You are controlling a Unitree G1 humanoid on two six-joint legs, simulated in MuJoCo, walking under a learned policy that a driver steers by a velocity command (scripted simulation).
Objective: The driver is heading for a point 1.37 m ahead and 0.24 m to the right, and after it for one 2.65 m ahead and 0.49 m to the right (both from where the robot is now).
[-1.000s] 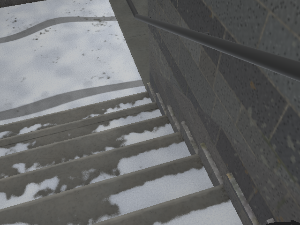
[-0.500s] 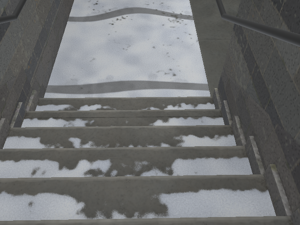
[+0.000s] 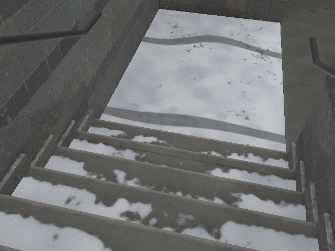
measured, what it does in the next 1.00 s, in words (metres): goes down: left foot 0.15 m lower, then right foot 0.15 m lower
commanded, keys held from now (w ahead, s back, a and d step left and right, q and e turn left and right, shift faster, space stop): w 1.00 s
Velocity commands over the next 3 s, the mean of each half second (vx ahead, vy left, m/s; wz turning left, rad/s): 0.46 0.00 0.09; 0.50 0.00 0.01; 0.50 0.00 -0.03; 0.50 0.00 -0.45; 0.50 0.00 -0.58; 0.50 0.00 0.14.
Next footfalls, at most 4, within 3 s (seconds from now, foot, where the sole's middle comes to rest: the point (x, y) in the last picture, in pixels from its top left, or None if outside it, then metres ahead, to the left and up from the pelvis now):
0.46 left None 0.35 0.08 -0.91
0.88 right None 0.64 -0.16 -1.06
1.46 left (160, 215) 0.96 0.09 -1.21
2.06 right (208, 190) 1.24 -0.23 -1.36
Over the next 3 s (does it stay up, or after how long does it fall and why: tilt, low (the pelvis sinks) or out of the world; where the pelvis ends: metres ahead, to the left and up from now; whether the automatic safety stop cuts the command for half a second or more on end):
stays up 1.61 -0.24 -0.79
